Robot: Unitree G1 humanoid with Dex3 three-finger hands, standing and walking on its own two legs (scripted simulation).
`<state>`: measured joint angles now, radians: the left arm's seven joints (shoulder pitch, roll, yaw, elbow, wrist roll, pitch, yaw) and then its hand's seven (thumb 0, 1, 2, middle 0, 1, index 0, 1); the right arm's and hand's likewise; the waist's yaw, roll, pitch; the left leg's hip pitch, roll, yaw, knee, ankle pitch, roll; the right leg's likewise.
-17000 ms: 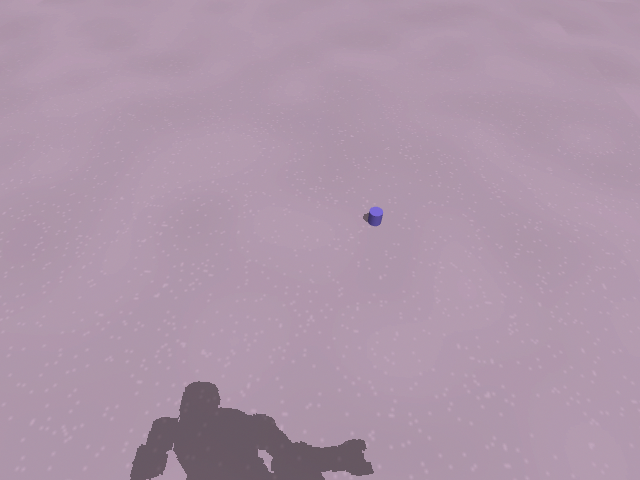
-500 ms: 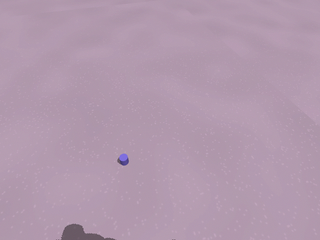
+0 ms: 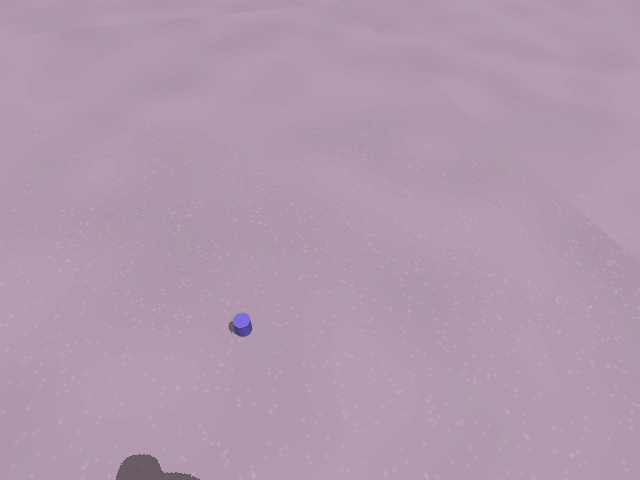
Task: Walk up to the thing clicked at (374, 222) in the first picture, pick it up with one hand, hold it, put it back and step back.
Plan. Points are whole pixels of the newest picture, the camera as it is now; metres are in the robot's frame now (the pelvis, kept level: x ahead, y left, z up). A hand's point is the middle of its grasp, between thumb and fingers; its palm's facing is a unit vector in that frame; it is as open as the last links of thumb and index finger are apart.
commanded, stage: walk up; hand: left
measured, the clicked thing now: (242, 324) +0.74 +0.23 -0.75
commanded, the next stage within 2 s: none
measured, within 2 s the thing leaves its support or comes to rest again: neither
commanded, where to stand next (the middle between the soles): +0.36 +0.01 m, yaw -1 degrees
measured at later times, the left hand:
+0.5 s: hand out of the picture +0.16 +0.36 -0.16, palm faces -0.07 -0.94 -0.33, open 7.4 cm
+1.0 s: hand (149, 325) +0.40 +0.29 -0.14, palm faces -0.10 -0.92 -0.37, open 7.4 cm
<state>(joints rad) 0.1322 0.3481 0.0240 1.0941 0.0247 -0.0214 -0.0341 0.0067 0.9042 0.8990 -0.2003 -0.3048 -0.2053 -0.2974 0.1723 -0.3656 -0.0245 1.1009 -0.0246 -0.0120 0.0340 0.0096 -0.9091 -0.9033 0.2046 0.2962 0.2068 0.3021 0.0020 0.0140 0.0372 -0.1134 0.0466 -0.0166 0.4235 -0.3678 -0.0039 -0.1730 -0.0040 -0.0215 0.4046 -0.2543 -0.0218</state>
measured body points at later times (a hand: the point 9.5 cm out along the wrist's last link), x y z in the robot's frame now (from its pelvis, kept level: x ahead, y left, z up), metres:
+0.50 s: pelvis +0.12 +0.08 +0.00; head +0.12 +0.10 +0.45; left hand +0.16 +0.41 -0.13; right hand +0.12 -0.24 -0.11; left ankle +0.10 +0.17 -0.75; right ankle +0.19 -0.08 -0.69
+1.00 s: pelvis +0.29 +0.05 -0.01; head +0.33 +0.03 +0.44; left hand +0.41 +0.34 -0.12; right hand +0.36 -0.28 -0.12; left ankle +0.35 +0.19 -0.71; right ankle +0.30 -0.07 -0.75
